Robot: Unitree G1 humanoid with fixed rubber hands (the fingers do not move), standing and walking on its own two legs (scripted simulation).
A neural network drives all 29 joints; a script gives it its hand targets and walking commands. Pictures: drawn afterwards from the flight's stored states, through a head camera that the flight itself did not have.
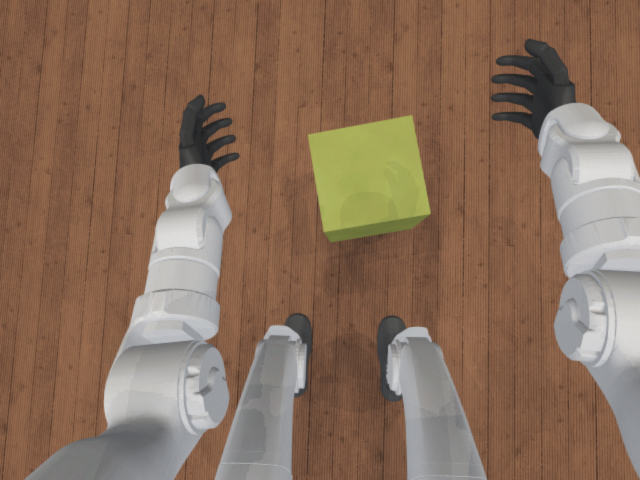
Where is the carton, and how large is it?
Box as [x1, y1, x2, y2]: [308, 115, 430, 241]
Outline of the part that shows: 411,115 308,134 323,230 330,241 411,228 430,213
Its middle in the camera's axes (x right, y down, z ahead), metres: +0.10 -0.13 +0.89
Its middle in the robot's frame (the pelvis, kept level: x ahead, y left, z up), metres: +0.53 -0.03 -0.54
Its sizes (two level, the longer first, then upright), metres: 0.210 0.200 0.250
